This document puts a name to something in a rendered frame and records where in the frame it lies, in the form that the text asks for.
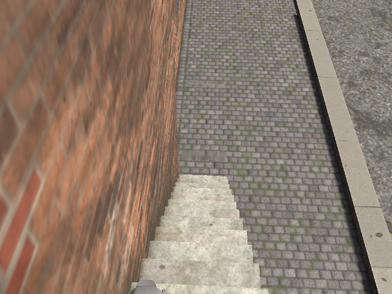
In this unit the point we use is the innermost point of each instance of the left robot shin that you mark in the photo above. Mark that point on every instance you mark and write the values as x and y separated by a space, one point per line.
145 282

